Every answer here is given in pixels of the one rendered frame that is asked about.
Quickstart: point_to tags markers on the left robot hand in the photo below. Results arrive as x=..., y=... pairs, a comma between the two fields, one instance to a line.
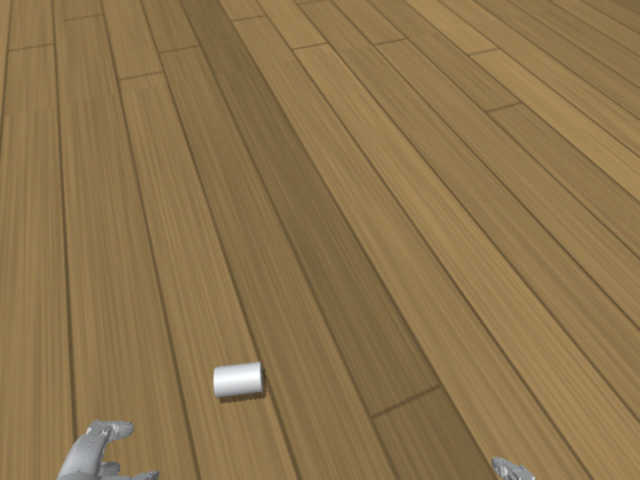
x=87, y=452

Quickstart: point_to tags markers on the can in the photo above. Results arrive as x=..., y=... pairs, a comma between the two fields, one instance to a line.
x=238, y=379

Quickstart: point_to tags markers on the right robot hand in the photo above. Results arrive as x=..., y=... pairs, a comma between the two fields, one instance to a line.
x=510, y=471

